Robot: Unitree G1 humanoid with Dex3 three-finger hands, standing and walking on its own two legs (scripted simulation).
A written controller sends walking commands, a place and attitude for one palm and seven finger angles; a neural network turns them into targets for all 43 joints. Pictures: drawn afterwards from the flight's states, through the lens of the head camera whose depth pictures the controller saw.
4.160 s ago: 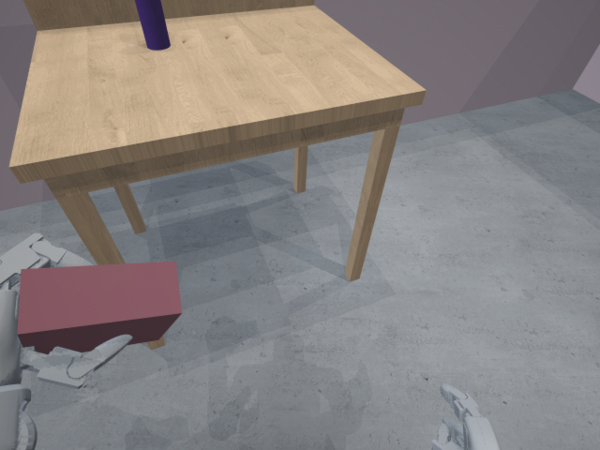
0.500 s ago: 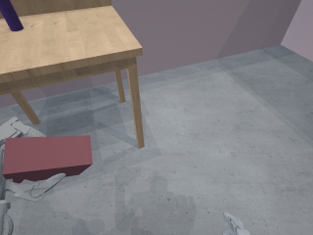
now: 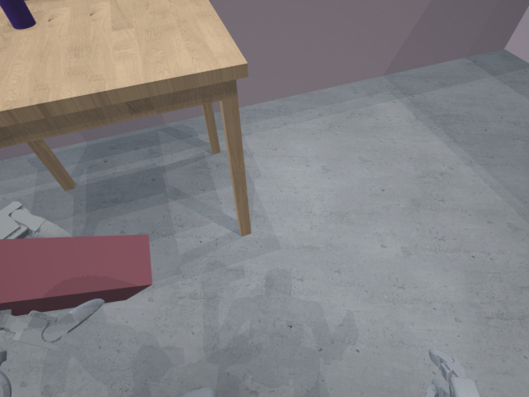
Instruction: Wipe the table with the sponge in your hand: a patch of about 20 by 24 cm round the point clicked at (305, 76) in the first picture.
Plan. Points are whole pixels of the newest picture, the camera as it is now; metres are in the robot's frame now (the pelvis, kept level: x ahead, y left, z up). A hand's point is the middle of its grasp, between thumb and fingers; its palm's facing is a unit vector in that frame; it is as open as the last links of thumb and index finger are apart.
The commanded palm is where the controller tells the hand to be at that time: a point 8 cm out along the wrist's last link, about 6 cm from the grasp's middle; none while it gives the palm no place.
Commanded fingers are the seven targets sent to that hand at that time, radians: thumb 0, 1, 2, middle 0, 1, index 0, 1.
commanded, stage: take the last steps up to it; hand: left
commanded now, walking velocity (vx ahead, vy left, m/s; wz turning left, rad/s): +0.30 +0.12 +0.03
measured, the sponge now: (97, 273) +0.22 +0.20 +0.15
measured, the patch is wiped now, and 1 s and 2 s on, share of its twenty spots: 0.00 0.00 0.00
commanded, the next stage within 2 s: come to a stop and stand still in 1.74 s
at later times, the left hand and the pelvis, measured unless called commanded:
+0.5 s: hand (82, 191) +0.33 +0.26 +0.16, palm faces +0.40 -0.76 -0.51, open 9.8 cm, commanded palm +0.27 +0.30 +0.17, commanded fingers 0.00 0.10 1.30 -1.20 -1.60 -1.20 -1.60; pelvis +0.12 +0.02 -0.02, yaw +1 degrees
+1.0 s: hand (96, 116) +0.48 +0.29 +0.16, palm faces +0.40 -0.82 -0.42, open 9.8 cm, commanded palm +0.41 +0.33 +0.17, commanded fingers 0.00 0.10 1.30 -1.20 -1.60 -1.20 -1.60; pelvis +0.25 +0.05 -0.01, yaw -1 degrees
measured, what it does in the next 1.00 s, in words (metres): walks ahead: left foot, then right foot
